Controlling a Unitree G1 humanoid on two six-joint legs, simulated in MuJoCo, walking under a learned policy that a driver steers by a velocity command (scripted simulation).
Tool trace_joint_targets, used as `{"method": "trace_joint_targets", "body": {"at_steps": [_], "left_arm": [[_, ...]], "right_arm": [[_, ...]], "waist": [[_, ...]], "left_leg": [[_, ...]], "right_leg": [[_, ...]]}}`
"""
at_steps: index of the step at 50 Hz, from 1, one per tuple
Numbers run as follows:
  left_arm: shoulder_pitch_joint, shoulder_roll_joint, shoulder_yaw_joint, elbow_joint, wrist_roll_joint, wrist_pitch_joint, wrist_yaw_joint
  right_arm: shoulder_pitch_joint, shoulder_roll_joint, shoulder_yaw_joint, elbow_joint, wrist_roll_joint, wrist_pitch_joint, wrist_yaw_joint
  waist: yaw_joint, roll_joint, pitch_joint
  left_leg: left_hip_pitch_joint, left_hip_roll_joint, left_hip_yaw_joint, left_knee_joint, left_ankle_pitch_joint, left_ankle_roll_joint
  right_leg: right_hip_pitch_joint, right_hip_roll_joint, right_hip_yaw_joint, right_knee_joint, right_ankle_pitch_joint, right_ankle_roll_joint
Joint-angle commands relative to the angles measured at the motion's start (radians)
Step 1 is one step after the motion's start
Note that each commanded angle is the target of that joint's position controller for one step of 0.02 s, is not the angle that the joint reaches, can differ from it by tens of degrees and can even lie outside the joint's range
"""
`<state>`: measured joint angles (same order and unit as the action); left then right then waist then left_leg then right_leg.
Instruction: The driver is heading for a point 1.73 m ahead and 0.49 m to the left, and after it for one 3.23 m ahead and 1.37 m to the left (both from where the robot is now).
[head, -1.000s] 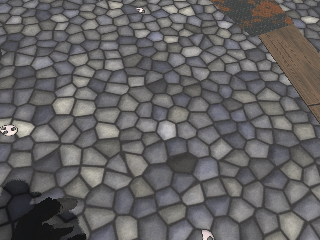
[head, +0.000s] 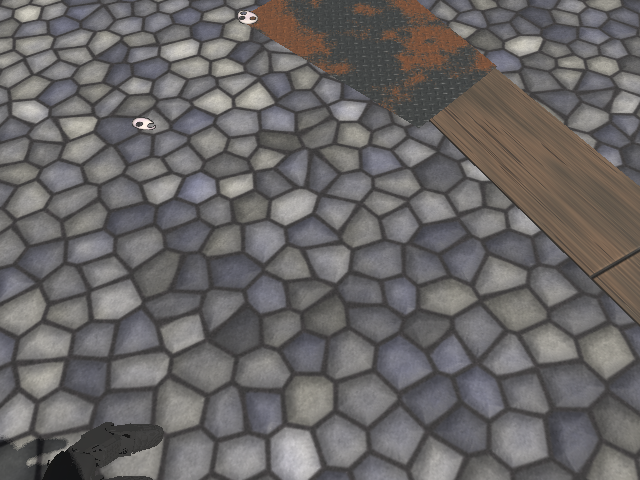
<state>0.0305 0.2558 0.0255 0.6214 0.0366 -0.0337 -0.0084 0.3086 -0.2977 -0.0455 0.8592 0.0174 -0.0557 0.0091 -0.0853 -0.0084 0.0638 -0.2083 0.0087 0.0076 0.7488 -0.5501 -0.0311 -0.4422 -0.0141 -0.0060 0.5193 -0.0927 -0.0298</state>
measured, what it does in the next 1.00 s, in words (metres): steps on the spot, turning left: left foot, then right foot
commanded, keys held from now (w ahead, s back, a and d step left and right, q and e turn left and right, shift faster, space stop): q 0.74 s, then no key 0.24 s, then e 0.02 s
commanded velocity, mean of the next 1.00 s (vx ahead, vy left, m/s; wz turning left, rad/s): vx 0.03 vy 0.00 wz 0.44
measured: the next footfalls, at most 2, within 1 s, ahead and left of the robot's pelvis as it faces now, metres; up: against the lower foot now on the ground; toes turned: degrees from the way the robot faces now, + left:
left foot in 0.34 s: +0.06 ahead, +0.14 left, +0.00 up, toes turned +14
right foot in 0.86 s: +0.15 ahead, -0.06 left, +0.00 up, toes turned +32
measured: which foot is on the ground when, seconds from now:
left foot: up 0.00-0.32, down 0.34-0.86, up 0.88-1.00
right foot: down 0.00-0.34, up 0.36-0.84, down 0.86-1.00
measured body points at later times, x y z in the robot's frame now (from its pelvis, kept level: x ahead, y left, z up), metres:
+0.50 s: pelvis +0.03 +0.05 +0.01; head +0.05 +0.09 +0.46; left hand +0.11 +0.36 -0.11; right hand +0.21 -0.21 -0.07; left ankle +0.02 +0.13 -0.73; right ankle +0.08 -0.11 -0.65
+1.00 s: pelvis +0.06 +0.02 +0.01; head +0.09 +0.01 +0.46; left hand +0.03 +0.32 -0.09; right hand +0.33 -0.16 -0.09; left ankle -0.03 +0.12 -0.67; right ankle +0.12 -0.09 -0.73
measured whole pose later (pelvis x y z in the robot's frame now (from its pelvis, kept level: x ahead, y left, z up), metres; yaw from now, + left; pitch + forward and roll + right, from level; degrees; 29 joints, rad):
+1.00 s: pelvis +0.06 +0.02 +0.01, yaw +30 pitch +1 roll +0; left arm 0.14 0.27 0.06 0.82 0.00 -0.02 0.01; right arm 0.17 -0.35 -0.08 0.67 0.00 0.05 -0.04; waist 0.01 0.05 0.05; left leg -0.42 -0.11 -0.17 0.99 -0.49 -0.06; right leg -0.23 0.01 0.04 0.45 -0.23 -0.01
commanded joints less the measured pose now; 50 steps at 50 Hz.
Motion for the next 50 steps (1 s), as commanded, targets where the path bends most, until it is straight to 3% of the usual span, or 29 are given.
{"method": "trace_joint_targets", "body": {"at_steps": [1,2,4,7,10,12,15,16,17,18,19,20,21,22,23,25,30,33,37,39,41,42,43,44,45,46,48,50], "left_arm": [[0.187,0.172,0.056,-0.013,-0.028,0.024,0.013],[0.137,0.156,0.051,-0.007,-0.034,0.023,0.013],[0.041,0.151,0.053,0.001,-0.020,0.021,0.012],[-0.012,0.135,0.056,0.018,-0.010,0.014,0.022],[-0.009,0.151,0.065,0.047,-0.017,0.017,0.038],[0.003,0.170,0.072,0.065,-0.024,0.026,0.043],[-0.018,0.189,0.079,0.084,-0.051,0.040,0.043],[-0.001,0.171,0.077,0.098,-0.059,0.045,0.043],[0.054,0.133,0.071,0.122,-0.056,0.051,0.040],[0.083,0.085,0.058,0.098,-0.012,0.055,0.033],[-0.050,0.126,0.071,0.059,-0.017,0.052,0.044],[-0.059,0.148,0.080,0.059,-0.036,0.053,0.050],[-0.022,0.153,0.087,0.079,-0.040,0.056,0.057],[0.002,0.159,0.094,0.104,-0.031,0.058,0.064],[0.018,0.159,0.097,0.113,-0.024,0.058,0.067],[0.034,0.145,0.096,0.118,-0.033,0.050,0.062],[-0.001,0.119,0.083,0.110,-0.041,0.037,0.055],[-0.005,0.124,0.080,0.111,-0.044,0.030,0.045],[0.017,0.140,0.081,0.115,-0.050,0.013,0.030],[0.052,0.147,0.081,0.126,-0.052,0.005,0.020],[0.100,0.141,0.079,0.140,-0.048,-0.002,0.009],[0.116,0.152,0.081,0.146,-0.040,-0.004,0.007],[0.119,0.208,0.088,0.135,-0.021,-0.001,0.010],[0.088,0.268,0.096,0.135,-0.003,0.008,0.015],[0.084,0.212,0.082,0.124,0.000,0.003,0.015],[0.060,0.193,0.075,0.117,-0.011,0.001,0.018],[0.021,0.161,0.062,0.120,-0.040,0.001,0.023],[0.033,0.124,0.042,0.139,-0.038,0.004,0.023]], "right_arm": [[0.024,-0.155,-0.032,-0.069,0.021,0.023,-0.007],[0.011,-0.138,-0.034,-0.066,0.013,0.045,-0.022],[0.043,-0.112,-0.038,-0.062,0.001,0.093,-0.047],[0.048,-0.085,-0.042,-0.083,-0.005,0.116,-0.058],[-0.033,-0.070,-0.035,-0.131,-0.011,0.114,-0.043],[-0.050,-0.084,-0.038,-0.152,-0.010,0.113,-0.028],[-0.008,-0.094,-0.050,-0.152,-0.011,0.114,-0.008],[0.019,-0.106,-0.058,-0.141,-0.017,0.113,-0.007],[0.037,-0.150,-0.072,-0.143,-0.023,0.111,-0.013],[0.016,-0.268,-0.094,-0.183,-0.019,0.110,-0.034],[0.021,-0.283,-0.091,-0.203,-0.059,0.087,-0.023],[-0.016,-0.255,-0.085,-0.206,-0.065,0.064,-0.017],[-0.073,-0.230,-0.081,-0.212,-0.042,0.050,-0.019],[-0.112,-0.189,-0.069,-0.222,-0.022,0.048,-0.023],[-0.132,-0.171,-0.061,-0.228,-0.013,0.049,-0.031],[-0.115,-0.151,-0.052,-0.235,-0.016,0.051,-0.040],[-0.078,-0.177,-0.064,-0.243,-0.009,0.064,-0.055],[-0.092,-0.192,-0.071,-0.255,-0.012,0.074,-0.053],[-0.124,-0.197,-0.075,-0.271,-0.010,0.085,-0.042],[-0.146,-0.186,-0.070,-0.278,-0.007,0.090,-0.040],[-0.172,-0.170,-0.062,-0.280,0.002,0.097,-0.043],[-0.158,-0.154,-0.056,-0.275,0.004,0.099,-0.046],[-0.116,-0.111,-0.042,-0.272,-0.012,0.096,-0.045],[-0.088,-0.103,-0.042,-0.287,-0.010,0.088,-0.045],[-0.099,-0.176,-0.061,-0.277,-0.028,0.080,-0.048],[-0.100,-0.215,-0.079,-0.260,-0.016,0.080,-0.047],[-0.094,-0.171,-0.075,-0.233,-0.015,0.093,-0.052],[-0.102,-0.100,-0.051,-0.225,-0.016,0.097,-0.049]], "waist": [[0.134,-0.116,-0.329],[0.112,-0.083,-0.251],[0.055,-0.121,-0.164],[0.037,-0.145,-0.140],[0.063,-0.132,-0.147],[0.069,-0.129,-0.156],[0.032,-0.117,-0.152],[0.025,-0.086,-0.145],[0.034,0.050,-0.103],[0.086,0.369,-0.064],[0.010,0.307,-0.078],[0.032,0.214,-0.074],[0.067,0.165,-0.071],[0.080,0.132,-0.085],[0.091,0.137,-0.099],[0.094,0.135,-0.140],[0.063,0.141,-0.141],[0.055,0.159,-0.126],[0.057,0.167,-0.138],[0.065,0.171,-0.163],[0.098,0.159,-0.174],[0.103,0.133,-0.171],[0.076,-0.012,-0.186],[0.031,-0.229,-0.128],[0.068,-0.203,-0.130],[0.067,-0.144,-0.111],[0.060,-0.120,-0.084],[0.064,-0.118,-0.086]], "left_leg": [[-0.376,0.029,-0.085,0.400,-0.166,-0.029],[-0.390,0.047,-0.075,0.388,-0.102,-0.041],[-0.274,0.055,-0.049,0.375,0.019,-0.072],[-0.205,0.060,-0.017,0.307,0.114,-0.069],[-0.175,0.081,-0.008,0.162,0.185,-0.038],[-0.147,0.080,0.006,0.098,0.194,-0.018],[-0.045,0.050,0.053,-0.091,0.274,0.034],[0.010,0.024,0.055,-0.173,0.321,0.064],[0.053,0.069,-0.062,-0.316,0.452,0.113],[0.123,0.315,-0.429,-0.404,0.719,0.247],[0.016,0.373,-0.543,-0.471,0.649,0.369],[0.013,0.325,-0.468,-0.478,0.565,0.339],[0.022,0.276,-0.402,-0.464,0.514,0.281],[0.040,0.248,-0.367,-0.450,0.504,0.241],[0.037,0.228,-0.340,-0.442,0.552,0.230],[0.073,0.204,-0.320,-0.428,0.629,0.233],[0.154,0.187,-0.363,-0.409,0.587,0.242],[0.102,0.174,-0.405,-0.405,0.536,0.254],[0.073,0.164,-0.481,-0.377,0.611,0.262],[0.094,0.163,-0.496,-0.342,0.687,0.253],[0.071,0.129,-0.481,-0.296,0.699,0.214],[0.023,0.094,-0.459,-0.273,0.605,0.172],[-0.071,0.012,-0.368,-0.145,0.383,0.116],[-0.243,-0.151,-0.211,-0.015,0.005,0.055],[-0.261,-0.107,-0.202,0.193,-0.108,0.005],[-0.274,-0.096,-0.208,0.306,-0.063,-0.011],[-0.304,-0.085,-0.217,0.349,0.030,-0.043],[-0.239,-0.066,-0.192,0.253,0.079,-0.063]], "right_leg": [[0.569,-0.350,0.298,-0.074,0.611,-0.262],[0.467,-0.318,0.256,-0.129,0.431,-0.234],[0.230,-0.275,0.164,-0.227,0.213,-0.212],[0.132,-0.262,0.068,-0.271,0.095,-0.210],[0.162,-0.284,0.035,-0.269,0.063,-0.209],[0.193,-0.309,0.034,-0.255,0.055,-0.205],[0.196,-0.306,-0.003,-0.181,0.006,-0.147],[0.169,-0.272,-0.036,-0.112,-0.066,-0.099],[0.089,-0.199,-0.111,0.053,-0.191,-0.014],[-0.163,-0.032,-0.195,0.364,-0.518,0.105],[-0.217,0.031,-0.009,0.548,-0.592,0.096],[-0.231,0.009,0.045,0.614,-0.509,0.075],[-0.240,-0.007,0.064,0.613,-0.412,0.062],[-0.238,-0.017,0.073,0.609,-0.354,0.064],[-0.215,-0.011,0.073,0.623,-0.305,0.073],[-0.188,0.007,0.077,0.627,-0.251,0.086],[-0.179,0.023,0.098,0.392,-0.224,0.120],[-0.100,0.035,0.102,0.280,-0.242,0.126],[0.000,0.056,0.108,0.174,-0.275,0.114],[0.052,0.049,0.098,0.102,-0.262,0.101],[0.168,0.044,0.072,-0.082,-0.123,0.075],[0.255,0.008,0.087,-0.174,0.008,0.051],[0.353,-0.153,0.240,-0.206,0.123,-0.008],[0.359,-0.298,0.429,-0.213,0.311,-0.166],[0.302,-0.383,0.503,-0.224,0.288,-0.276],[0.292,-0.341,0.441,-0.220,0.241,-0.264],[0.307,-0.249,0.327,-0.198,0.169,-0.192],[0.296,-0.194,0.254,-0.190,0.220,-0.178]]}}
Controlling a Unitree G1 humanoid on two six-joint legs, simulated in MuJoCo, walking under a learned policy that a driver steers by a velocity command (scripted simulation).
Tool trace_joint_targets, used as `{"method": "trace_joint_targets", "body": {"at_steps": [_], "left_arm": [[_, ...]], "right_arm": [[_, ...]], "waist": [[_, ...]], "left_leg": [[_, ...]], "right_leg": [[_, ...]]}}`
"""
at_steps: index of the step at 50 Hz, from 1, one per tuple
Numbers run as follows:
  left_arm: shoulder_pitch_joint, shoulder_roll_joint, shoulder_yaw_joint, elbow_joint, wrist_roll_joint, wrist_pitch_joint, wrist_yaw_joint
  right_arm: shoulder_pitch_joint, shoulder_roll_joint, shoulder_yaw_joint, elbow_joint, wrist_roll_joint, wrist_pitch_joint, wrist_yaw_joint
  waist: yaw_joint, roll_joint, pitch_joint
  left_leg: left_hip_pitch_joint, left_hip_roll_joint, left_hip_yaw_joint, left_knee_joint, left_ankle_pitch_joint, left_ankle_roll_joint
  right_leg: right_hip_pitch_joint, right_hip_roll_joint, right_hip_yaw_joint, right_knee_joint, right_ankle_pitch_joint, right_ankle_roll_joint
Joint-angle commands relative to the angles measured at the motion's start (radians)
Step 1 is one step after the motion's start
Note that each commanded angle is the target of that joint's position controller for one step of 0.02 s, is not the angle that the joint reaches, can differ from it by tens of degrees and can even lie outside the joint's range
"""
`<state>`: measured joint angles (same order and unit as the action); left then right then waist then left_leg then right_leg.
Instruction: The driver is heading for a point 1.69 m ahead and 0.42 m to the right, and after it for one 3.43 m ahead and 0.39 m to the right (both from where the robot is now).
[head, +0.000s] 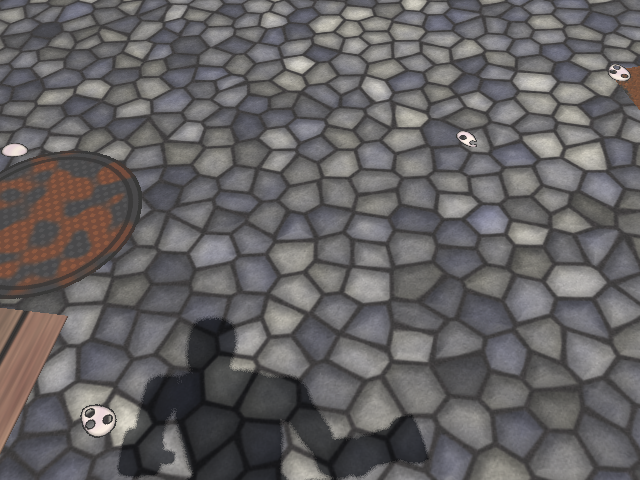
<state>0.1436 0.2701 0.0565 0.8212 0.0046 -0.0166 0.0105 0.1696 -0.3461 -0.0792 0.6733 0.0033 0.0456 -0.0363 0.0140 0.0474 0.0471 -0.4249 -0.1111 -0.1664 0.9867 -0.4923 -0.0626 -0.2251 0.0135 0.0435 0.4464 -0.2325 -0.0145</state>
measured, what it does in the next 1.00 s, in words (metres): steps on the spot, turning right: left foot, then right foot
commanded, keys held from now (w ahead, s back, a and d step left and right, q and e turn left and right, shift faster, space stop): e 0.80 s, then no key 0.12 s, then q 0.08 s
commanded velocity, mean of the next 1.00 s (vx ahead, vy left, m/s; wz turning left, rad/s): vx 0.00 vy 0.00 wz -0.37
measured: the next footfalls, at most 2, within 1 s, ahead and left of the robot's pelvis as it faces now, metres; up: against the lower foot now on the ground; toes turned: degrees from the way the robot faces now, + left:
left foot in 0.16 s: +0.03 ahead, +0.14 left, +0.00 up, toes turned -7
right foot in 0.50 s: +0.01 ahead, -0.12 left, +0.00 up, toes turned -16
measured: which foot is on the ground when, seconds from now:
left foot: up 0.00-0.14, down 0.16-0.50, up 0.52-0.98, down 1.00-1.00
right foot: down 0.00-0.20, up 0.22-0.48, down 0.50-1.00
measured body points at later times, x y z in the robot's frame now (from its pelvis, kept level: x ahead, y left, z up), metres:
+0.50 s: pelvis -0.01 -0.02 -0.02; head +0.02 -0.04 +0.43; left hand +0.19 +0.24 -0.11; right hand +0.06 -0.33 -0.13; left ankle -0.01 +0.15 -0.74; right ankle -0.03 -0.11 -0.74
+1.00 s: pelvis +0.01 -0.02 +0.00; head +0.03 -0.04 +0.44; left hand +0.27 +0.16 -0.10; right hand +0.01 -0.34 -0.11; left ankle +0.09 +0.10 -0.74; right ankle -0.03 -0.11 -0.74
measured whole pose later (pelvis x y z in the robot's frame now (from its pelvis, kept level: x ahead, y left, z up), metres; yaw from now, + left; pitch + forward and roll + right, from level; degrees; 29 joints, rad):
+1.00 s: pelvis +0.01 -0.02 +0.00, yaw -28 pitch +0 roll +0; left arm 0.14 0.31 0.04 0.72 0.00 0.04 0.02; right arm 0.15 -0.31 -0.07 0.74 0.00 -0.02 -0.01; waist 0.01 0.00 0.05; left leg -0.27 0.00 -0.07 0.51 -0.21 -0.07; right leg -0.24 0.12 0.18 0.51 -0.25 -0.05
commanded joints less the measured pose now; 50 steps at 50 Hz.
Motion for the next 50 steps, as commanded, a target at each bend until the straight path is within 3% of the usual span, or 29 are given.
{"method": "trace_joint_targets", "body": {"at_steps": [1,2,3,5,7,8,9,10,11,13,14,16,19,21,23,24,25,26,27,28,29,30,32,37,41,46,48,49,50], "left_arm": [[-0.084,0.097,0.003,-0.049,-0.003,-0.010,0.001],[-0.082,0.106,0.005,-0.042,-0.005,-0.003,-0.001],[-0.050,0.140,0.014,-0.033,-0.008,0.006,-0.002],[-0.019,0.202,0.029,-0.028,-0.018,0.017,-0.002],[-0.016,0.218,0.034,-0.031,-0.037,0.016,-0.002],[-0.015,0.206,0.029,-0.035,-0.033,0.007,-0.003],[-0.016,0.168,0.021,-0.054,-0.022,-0.005,-0.009],[-0.036,0.143,0.016,-0.051,-0.030,-0.010,-0.011],[-0.045,0.146,0.017,-0.052,-0.034,-0.007,-0.012],[-0.046,0.160,0.031,-0.058,-0.035,0.012,-0.009],[-0.039,0.171,0.042,-0.060,-0.036,0.024,-0.008],[-0.019,0.141,0.040,-0.062,-0.035,0.045,-0.009],[-0.038,0.113,0.026,-0.087,-0.031,0.054,-0.027],[-0.033,0.131,0.030,-0.105,-0.035,0.057,-0.041],[0.029,0.143,0.040,-0.098,-0.032,0.063,-0.050],[0.071,0.161,0.051,-0.088,-0.026,0.065,-0.043],[0.099,0.250,0.077,-0.098,-0.028,0.064,-0.027],[0.112,0.359,0.091,-0.128,0.002,0.049,-0.026],[0.125,0.311,0.075,-0.135,0.025,0.023,-0.033],[0.076,0.282,0.065,-0.137,0.018,0.005,-0.031],[0.030,0.258,0.062,-0.140,-0.003,-0.001,-0.023],[-0.008,0.234,0.053,-0.147,-0.018,0.002,-0.014],[-0.013,0.216,0.042,-0.156,-0.015,0.012,0.002],[0.022,0.222,0.045,-0.165,-0.019,0.023,0.019],[0.015,0.231,0.049,-0.175,-0.015,0.034,0.021],[0.002,0.215,0.036,-0.174,-0.007,0.046,0.010],[-0.023,0.171,0.016,-0.168,-0.007,0.048,0.011],[-0.033,0.134,-0.001,-0.159,-0.009,0.047,0.011],[0.015,0.097,-0.015,-0.135,0.001,0.040,0.009]], "right_arm": [[0.030,-0.015,-0.002,-0.040,-0.009,-0.008,0.000],[0.006,0.014,0.011,-0.042,-0.013,-0.013,0.003],[-0.027,0.016,0.013,-0.045,-0.010,-0.019,0.004],[-0.008,-0.033,-0.006,-0.026,0.009,-0.024,-0.001],[0.032,-0.071,-0.018,-0.004,0.007,-0.026,-0.008],[0.050,-0.105,-0.026,-0.008,-0.001,-0.026,-0.015],[0.061,-0.167,-0.042,-0.006,-0.012,-0.021,-0.021],[0.070,-0.155,-0.046,0.002,-0.018,-0.015,-0.016],[0.065,-0.133,-0.042,-0.005,-0.025,-0.013,-0.011],[0.028,-0.103,-0.032,-0.022,-0.027,-0.023,-0.016],[0.020,-0.096,-0.027,-0.026,-0.028,-0.034,-0.019],[-0.028,-0.102,-0.030,-0.022,-0.010,-0.047,-0.019],[-0.050,-0.124,-0.039,-0.013,-0.004,-0.039,-0.017],[-0.041,-0.135,-0.043,-0.004,0.003,-0.034,-0.015],[-0.056,-0.138,-0.044,0.002,0.021,-0.032,-0.012],[-0.016,-0.116,-0.039,0.020,0.022,-0.036,-0.007],[0.036,-0.072,-0.027,0.026,-0.009,-0.041,0.000],[-0.054,-0.017,-0.004,-0.048,-0.038,-0.044,-0.007],[-0.097,-0.071,-0.019,-0.049,-0.015,-0.043,-0.014],[-0.092,-0.090,-0.026,-0.045,0.003,-0.041,-0.015],[-0.070,-0.101,-0.035,-0.023,0.000,-0.039,-0.021],[-0.073,-0.112,-0.040,-0.016,-0.008,-0.037,-0.028],[-0.051,-0.095,-0.040,-0.009,-0.009,-0.040,-0.023],[-0.071,-0.057,-0.029,-0.020,-0.005,-0.047,-0.017],[-0.081,-0.056,-0.025,-0.021,0.000,-0.057,-0.007],[-0.070,-0.059,-0.019,-0.018,0.007,-0.074,0.012],[-0.030,-0.043,-0.011,-0.001,0.006,-0.080,0.023],[0.000,-0.019,-0.002,0.015,0.000,-0.086,0.031],[-0.006,-0.019,0.006,0.017,-0.016,-0.089,0.034]], "waist": [[-0.040,-0.191,-0.082],[-0.025,-0.215,-0.083],[0.005,-0.235,-0.077],[0.006,-0.233,-0.078],[-0.013,-0.215,-0.080],[-0.017,-0.173,-0.108],[0.004,-0.039,-0.140],[-0.015,0.069,-0.144],[-0.030,0.109,-0.116],[-0.039,0.181,-0.073],[-0.037,0.159,-0.055],[-0.006,0.096,-0.032],[-0.021,0.112,-0.057],[-0.027,0.127,-0.083],[0.009,0.104,-0.099],[0.019,0.054,-0.110],[0.005,-0.161,-0.115],[0.025,-0.370,-0.125],[0.068,-0.216,-0.171],[0.034,-0.186,-0.121],[0.011,-0.140,-0.087],[0.002,-0.132,-0.068],[-0.012,-0.154,-0.091],[0.005,-0.152,-0.099],[0.015,-0.176,-0.086],[0.030,-0.187,-0.102],[0.003,-0.175,-0.121],[-0.025,-0.161,-0.125],[-0.014,-0.128,-0.125]], "left_leg": [[0.029,0.089,0.034,-0.108,0.038,-0.039],[0.085,0.104,0.082,-0.229,0.041,-0.044],[0.115,0.094,0.110,-0.317,0.039,-0.046],[0.171,0.068,0.135,-0.485,0.150,-0.037],[0.282,0.071,0.124,-0.656,0.327,0.007],[0.376,0.131,0.086,-0.629,0.423,0.036],[0.436,0.214,0.040,-0.547,0.569,0.090],[0.420,0.252,0.003,-0.567,0.549,0.153],[0.406,0.321,-0.066,-0.612,0.539,0.204],[0.372,0.438,-0.150,-0.653,0.641,0.286],[0.357,0.480,-0.157,-0.654,0.737,0.317],[0.343,0.441,-0.057,-0.641,0.756,0.282],[0.318,0.388,0.061,-0.624,0.756,0.251],[0.328,0.392,0.087,-0.592,0.746,0.241],[0.290,0.382,0.128,-0.515,0.664,0.203],[0.230,0.347,0.171,-0.424,0.546,0.153],[0.047,0.262,0.266,-0.196,0.260,0.055],[-0.200,0.092,0.223,0.039,-0.230,-0.012],[-0.201,0.110,0.088,0.204,-0.243,-0.005],[-0.216,0.130,0.073,0.230,-0.156,0.012],[-0.218,0.151,0.072,0.196,-0.065,0.016],[-0.219,0.163,0.065,0.152,0.009,0.013],[-0.146,0.137,0.075,0.149,0.098,-0.005],[-0.150,0.112,0.066,-0.040,0.158,-0.037],[-0.090,0.104,0.058,-0.179,0.165,-0.045],[0.044,0.103,0.085,-0.298,0.132,-0.025],[0.136,0.121,0.100,-0.431,0.200,-0.007],[0.237,0.128,0.108,-0.587,0.338,0.008],[0.326,0.164,0.059,-0.674,0.502,0.029]], "right_leg": [[0.085,-0.194,0.175,-0.113,0.367,-0.180],[0.083,-0.169,0.157,-0.103,0.384,-0.169],[0.090,-0.165,0.174,-0.090,0.402,-0.173],[0.108,-0.176,0.232,-0.066,0.424,-0.180],[0.068,-0.168,0.272,-0.056,0.410,-0.148],[-0.001,-0.158,0.270,-0.039,0.357,-0.111],[-0.087,-0.092,0.192,0.015,0.251,-0.063],[-0.125,-0.009,0.086,0.095,0.074,-0.015],[-0.180,0.020,0.044,0.173,-0.037,0.013],[-0.264,0.012,-0.001,0.415,-0.314,0.032],[-0.306,-0.009,0.012,0.561,-0.396,0.043],[-0.320,-0.046,0.013,0.560,-0.339,0.059],[-0.214,-0.049,-0.057,0.415,-0.222,0.077],[-0.148,-0.036,-0.089,0.307,-0.170,0.066],[-0.031,-0.002,-0.138,0.125,-0.023,0.031],[0.071,0.020,-0.116,0.030,0.071,0.002],[0.221,-0.113,0.108,-0.042,0.382,-0.064],[0.233,-0.389,0.542,-0.112,0.570,-0.300],[0.212,-0.406,0.551,-0.134,0.480,-0.369],[0.170,-0.357,0.454,-0.134,0.401,-0.327],[0.147,-0.293,0.379,-0.133,0.290,-0.265],[0.131,-0.262,0.348,-0.132,0.254,-0.225],[0.091,-0.214,0.300,-0.138,0.302,-0.211],[0.141,-0.189,0.323,-0.133,0.240,-0.219],[0.104,-0.178,0.366,-0.123,0.149,-0.218],[0.076,-0.181,0.402,-0.069,0.281,-0.220],[0.078,-0.174,0.377,-0.031,0.345,-0.198],[0.049,-0.151,0.348,-0.018,0.327,-0.167],[0.018,-0.118,0.317,-0.022,0.248,-0.115]]}}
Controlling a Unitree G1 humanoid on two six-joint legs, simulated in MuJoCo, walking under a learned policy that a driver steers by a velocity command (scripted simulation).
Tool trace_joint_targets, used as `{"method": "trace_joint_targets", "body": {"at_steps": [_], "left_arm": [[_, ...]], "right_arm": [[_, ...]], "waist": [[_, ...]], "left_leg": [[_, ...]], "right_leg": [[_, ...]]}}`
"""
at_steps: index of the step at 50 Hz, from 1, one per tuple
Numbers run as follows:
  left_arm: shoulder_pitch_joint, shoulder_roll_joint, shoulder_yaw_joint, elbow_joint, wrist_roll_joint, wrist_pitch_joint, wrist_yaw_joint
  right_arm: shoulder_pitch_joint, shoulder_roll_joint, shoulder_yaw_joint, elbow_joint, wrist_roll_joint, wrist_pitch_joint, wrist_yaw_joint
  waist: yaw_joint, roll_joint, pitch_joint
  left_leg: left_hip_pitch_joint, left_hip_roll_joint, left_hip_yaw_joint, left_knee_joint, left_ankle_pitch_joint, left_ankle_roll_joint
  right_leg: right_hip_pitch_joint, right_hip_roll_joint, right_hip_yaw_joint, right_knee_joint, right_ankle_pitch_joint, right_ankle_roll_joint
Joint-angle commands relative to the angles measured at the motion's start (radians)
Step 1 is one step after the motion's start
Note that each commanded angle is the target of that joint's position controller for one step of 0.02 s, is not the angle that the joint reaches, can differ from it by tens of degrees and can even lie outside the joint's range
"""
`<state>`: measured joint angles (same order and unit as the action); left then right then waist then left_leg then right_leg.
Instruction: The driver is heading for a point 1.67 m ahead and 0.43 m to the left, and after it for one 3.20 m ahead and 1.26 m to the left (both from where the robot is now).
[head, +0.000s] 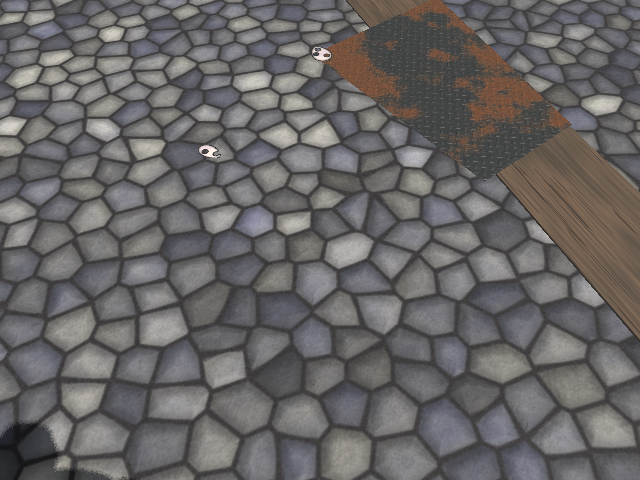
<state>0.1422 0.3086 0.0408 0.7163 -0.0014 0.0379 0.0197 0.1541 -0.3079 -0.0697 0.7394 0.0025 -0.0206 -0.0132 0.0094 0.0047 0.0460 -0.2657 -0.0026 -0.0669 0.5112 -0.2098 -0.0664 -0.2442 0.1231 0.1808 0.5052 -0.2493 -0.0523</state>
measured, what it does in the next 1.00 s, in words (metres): walks ahead, turning left: left foot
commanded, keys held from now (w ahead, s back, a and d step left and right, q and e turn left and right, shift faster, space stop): q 0.32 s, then w+q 0.46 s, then w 0.04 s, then w+e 0.18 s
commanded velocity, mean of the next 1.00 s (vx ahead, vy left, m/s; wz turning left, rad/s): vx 0.23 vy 0.00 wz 0.36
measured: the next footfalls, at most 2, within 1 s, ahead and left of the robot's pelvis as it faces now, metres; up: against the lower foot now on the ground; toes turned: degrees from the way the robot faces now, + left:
left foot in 0.70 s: +0.12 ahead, +0.23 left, +0.00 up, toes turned +24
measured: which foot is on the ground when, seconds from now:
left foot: down 0.00-0.32, up 0.34-0.68, down 0.70-1.00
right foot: down 0.00-0.70, up 0.72-1.00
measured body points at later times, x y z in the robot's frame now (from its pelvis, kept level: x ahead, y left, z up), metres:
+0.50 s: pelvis +0.03 +0.02 +0.00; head +0.05 +0.03 +0.45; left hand +0.03 +0.33 -0.10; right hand +0.26 -0.21 -0.08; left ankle +0.00 +0.15 -0.68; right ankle +0.00 -0.10 -0.74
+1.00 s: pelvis +0.18 +0.17 +0.01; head +0.20 +0.20 +0.46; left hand +0.21 +0.49 -0.10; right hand +0.37 -0.04 -0.09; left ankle +0.09 +0.21 -0.74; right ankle +0.41 +0.09 -0.67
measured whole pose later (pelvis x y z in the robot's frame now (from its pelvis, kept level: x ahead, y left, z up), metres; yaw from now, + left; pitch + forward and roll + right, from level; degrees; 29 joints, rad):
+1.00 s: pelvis +0.18 +0.17 +0.01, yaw +26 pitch +1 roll +0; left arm 0.18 0.32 0.05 0.72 -0.01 -0.08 -0.03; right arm 0.34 -0.28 -0.02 0.69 0.00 -0.07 0.01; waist -0.04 -0.05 0.03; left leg -0.03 -0.08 -0.01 0.25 -0.24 0.08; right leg -0.70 -0.11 0.01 0.81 0.03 0.04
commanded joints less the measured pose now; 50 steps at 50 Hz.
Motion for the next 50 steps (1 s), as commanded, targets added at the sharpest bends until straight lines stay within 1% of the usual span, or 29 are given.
{"method": "trace_joint_targets", "body": {"at_steps": [1,2,3,4,6,11,14,16,17,18,19,20,22,25,28,30,32,34,35,36,37,38,39,40,41,43,45,47,50], "left_arm": [[0.077,0.053,-0.003,-0.014,0.037,-0.026,-0.002],[0.130,0.067,0.006,0.000,0.035,-0.031,-0.005],[0.089,0.104,0.009,0.006,0.048,-0.033,-0.002],[0.042,0.136,0.021,0.005,0.040,-0.034,0.000],[0.003,0.140,0.028,-0.007,0.023,-0.026,0.011],[0.016,0.104,0.037,-0.010,0.011,-0.033,0.017],[0.044,0.106,0.050,-0.006,0.005,-0.039,0.010],[0.061,0.141,0.065,-0.004,0.007,-0.036,0.009],[0.092,0.159,0.070,-0.005,0.014,-0.036,0.008],[0.096,0.170,0.070,-0.008,0.019,-0.042,0.010],[0.104,0.157,0.062,-0.018,0.020,-0.052,0.012],[0.087,0.146,0.057,-0.025,0.010,-0.062,0.017],[0.076,0.153,0.057,-0.021,-0.010,-0.076,0.024],[0.129,0.172,0.061,-0.013,-0.001,-0.080,0.020],[0.147,0.202,0.071,-0.007,-0.007,-0.087,0.001],[0.151,0.220,0.078,-0.006,-0.017,-0.090,-0.013],[0.149,0.227,0.082,-0.001,-0.029,-0.090,-0.024],[0.133,0.212,0.076,-0.003,-0.035,-0.091,-0.027],[0.149,0.165,0.060,-0.005,-0.022,-0.097,-0.026],[0.121,0.080,0.030,-0.069,0.020,-0.108,-0.024],[0.074,0.077,0.022,-0.120,0.008,-0.135,-0.024],[0.033,0.162,0.044,-0.123,-0.033,-0.151,-0.033],[0.033,0.172,0.045,-0.119,-0.040,-0.162,-0.038],[0.058,0.162,0.044,-0.093,-0.021,-0.163,-0.036],[0.077,0.158,0.047,-0.078,0.001,-0.159,-0.035],[0.118,0.132,0.042,-0.041,0.006,-0.141,-0.046],[0.100,0.112,0.035,-0.033,0.004,-0.128,-0.045],[0.039,0.084,0.021,-0.047,-0.001,-0.126,-0.045],[-0.063,0.050,0.004,-0.069,-0.016,-0.133,-0.059]], "right_arm": [[-0.009,-0.122,-0.009,-0.065,-0.024,-0.022,0.007],[-0.075,-0.131,-0.001,-0.065,-0.037,-0.022,0.010],[-0.098,-0.099,0.003,-0.074,-0.020,-0.022,0.017],[-0.080,-0.110,0.001,-0.069,-0.012,-0.022,0.021],[-0.053,-0.166,-0.011,-0.063,0.000,-0.026,0.020],[-0.025,-0.167,-0.017,-0.078,0.016,-0.005,-0.001],[-0.045,-0.164,-0.021,-0.109,0.021,0.016,-0.011],[-0.052,-0.146,-0.017,-0.132,0.025,0.025,-0.010],[-0.036,-0.129,-0.012,-0.130,0.024,0.030,-0.009],[-0.038,-0.118,-0.009,-0.140,0.021,0.032,-0.006],[-0.051,-0.153,-0.022,-0.148,0.019,0.030,-0.003],[-0.050,-0.159,-0.029,-0.148,0.025,0.029,0.004],[-0.086,-0.121,-0.016,-0.155,0.024,0.026,0.018],[-0.126,-0.091,0.001,-0.186,0.024,0.008,0.041],[-0.152,-0.061,0.019,-0.220,0.024,-0.004,0.057],[-0.138,-0.075,0.019,-0.228,0.028,-0.004,0.060],[-0.106,-0.092,0.012,-0.232,0.029,0.000,0.059],[0.030,-0.126,-0.015,-0.198,0.024,0.005,0.052],[0.182,-0.186,-0.050,-0.157,0.031,0.011,0.042],[0.328,-0.309,-0.083,-0.146,0.030,0.015,0.021],[0.314,-0.328,-0.071,-0.177,0.025,-0.010,0.031],[0.263,-0.239,-0.046,-0.175,0.018,-0.030,0.039],[0.229,-0.190,-0.030,-0.175,0.012,-0.041,0.042],[0.171,-0.155,-0.019,-0.179,0.009,-0.043,0.041],[0.124,-0.134,-0.010,-0.186,0.000,-0.045,0.039],[0.082,-0.129,-0.005,-0.185,-0.013,-0.052,0.030],[0.100,-0.134,-0.005,-0.158,-0.010,-0.062,0.024],[0.129,-0.133,-0.003,-0.128,-0.006,-0.065,0.018],[0.165,-0.146,-0.005,-0.091,-0.006,-0.069,0.012]], "waist": [[0.043,0.039,-0.134],[0.114,0.144,-0.107],[0.077,0.131,-0.089],[0.042,0.116,-0.068],[0.021,0.134,-0.052],[0.006,0.130,-0.093],[0.009,0.072,-0.110],[0.002,-0.046,-0.101],[0.018,-0.125,-0.101],[0.029,-0.222,-0.094],[0.039,-0.163,-0.067],[0.023,-0.091,-0.037],[0.043,-0.087,0.031],[0.085,-0.088,0.018],[0.095,-0.095,0.011],[0.088,-0.110,0.013],[0.059,-0.119,0.011],[-0.030,-0.090,-0.046],[-0.100,-0.032,-0.132],[-0.143,0.218,-0.201],[-0.131,0.252,-0.287],[-0.131,0.149,-0.172],[-0.098,0.130,-0.097],[-0.056,0.066,-0.052],[-0.025,0.078,-0.031],[0.004,0.102,-0.041],[-0.001,0.077,-0.033],[-0.024,0.061,-0.012],[-0.070,0.067,0.028]], "left_leg": [[0.217,0.169,-0.173,-0.184,0.440,0.079],[0.106,0.208,-0.210,-0.145,0.429,0.178],[0.058,0.173,-0.208,-0.163,0.266,0.194],[0.054,0.136,-0.187,-0.164,0.178,0.169],[0.046,0.130,-0.226,-0.158,0.176,0.161],[0.082,0.143,-0.327,-0.105,0.278,0.214],[0.025,0.099,-0.318,-0.049,0.268,0.195],[-0.084,0.008,-0.213,0.065,0.152,0.132],[-0.193,-0.060,-0.124,0.166,-0.047,0.089],[-0.301,-0.075,-0.043,0.347,-0.346,0.064],[-0.384,-0.014,-0.055,0.538,-0.396,0.052],[-0.418,0.027,-0.072,0.594,-0.335,0.052],[-0.496,0.064,-0.046,0.536,-0.215,0.039],[-0.455,0.075,0.024,0.434,-0.135,0.020],[-0.345,0.083,0.075,0.278,-0.105,0.031],[-0.255,0.065,0.114,0.205,-0.093,0.047],[-0.179,0.045,0.140,0.141,-0.077,0.076],[0.054,-0.023,0.190,0.056,-0.042,0.124],[0.266,-0.038,0.151,0.033,-0.047,0.163],[0.517,0.220,-0.306,-0.074,-0.154,0.292],[0.568,0.365,-0.786,-0.282,-0.397,0.432],[0.501,0.369,-0.688,-0.312,-0.442,0.413],[0.402,0.328,-0.565,-0.302,-0.377,0.382],[0.305,0.281,-0.447,-0.292,-0.245,0.347],[0.223,0.234,-0.353,-0.298,-0.116,0.325],[0.152,0.195,-0.231,-0.326,0.107,0.314],[0.143,0.182,-0.138,-0.339,0.259,0.308],[0.154,0.164,-0.064,-0.347,0.318,0.283],[0.141,0.152,0.012,-0.388,0.260,0.248]], "right_leg": [[0.010,-0.155,0.089,0.001,0.109,-0.024],[0.049,-0.099,0.009,-0.041,-0.066,0.023],[0.092,-0.106,-0.009,-0.068,-0.026,0.054],[0.079,-0.094,-0.022,-0.051,0.000,0.055],[0.059,-0.090,-0.039,-0.016,0.051,0.044],[0.021,-0.076,-0.088,0.030,0.040,0.051],[0.071,-0.099,-0.083,-0.003,0.090,0.031],[0.142,-0.190,0.006,-0.083,0.188,-0.032],[0.214,-0.302,0.120,-0.150,0.184,-0.108],[0.245,-0.458,0.267,-0.220,0.167,-0.212],[0.230,-0.529,0.323,-0.255,0.085,-0.262],[0.213,-0.510,0.283,-0.270,-0.061,-0.243],[0.240,-0.436,0.173,-0.317,-0.198,-0.179],[0.264,-0.388,0.033,-0.343,-0.098,-0.154],[0.225,-0.381,-0.080,-0.342,-0.006,-0.144],[0.178,-0.382,-0.127,-0.332,-0.001,-0.133],[0.155,-0.401,-0.153,-0.292,0.022,-0.114],[0.069,-0.374,-0.244,-0.102,0.241,-0.066],[-0.018,-0.318,-0.327,0.136,0.336,-0.020],[-0.353,-0.208,-0.375,0.553,-0.038,0.072],[-0.576,-0.088,-0.152,0.752,-0.336,0.087],[-0.672,-0.158,-0.094,0.807,-0.264,0.066],[-0.650,-0.196,-0.104,0.758,-0.173,0.039],[-0.593,-0.233,-0.111,0.684,-0.094,0.040],[-0.521,-0.254,-0.109,0.608,-0.033,0.048],[-0.437,-0.251,-0.144,0.571,0.064,0.074],[-0.441,-0.250,-0.158,0.505,0.151,0.098],[-0.453,-0.246,-0.163,0.383,0.251,0.102],[-0.399,-0.215,-0.191,0.188,0.401,0.083]]}}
